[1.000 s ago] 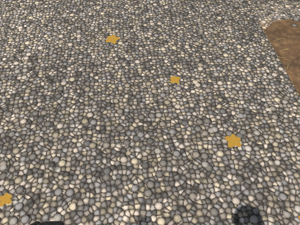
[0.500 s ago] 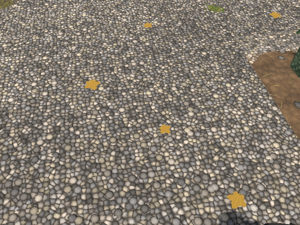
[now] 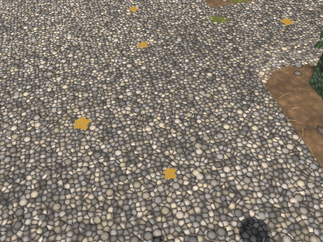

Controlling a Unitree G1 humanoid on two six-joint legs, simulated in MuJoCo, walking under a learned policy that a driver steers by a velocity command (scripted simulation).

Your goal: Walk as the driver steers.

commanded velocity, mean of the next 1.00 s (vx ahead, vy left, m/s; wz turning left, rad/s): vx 0.04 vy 0.00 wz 0.32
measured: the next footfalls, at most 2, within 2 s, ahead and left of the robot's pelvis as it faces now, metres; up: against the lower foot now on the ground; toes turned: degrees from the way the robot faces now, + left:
left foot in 0.22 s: +0.06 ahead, +0.13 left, +0.00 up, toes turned +6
right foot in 0.58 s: +0.10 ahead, -0.10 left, +0.00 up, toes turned +20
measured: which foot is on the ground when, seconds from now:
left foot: up 0.00-0.20, down 0.22-0.58, up 0.60-0.92, down 0.94-1.00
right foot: down 0.00-0.24, up 0.26-0.56, down 0.58-0.94, up 0.96-1.00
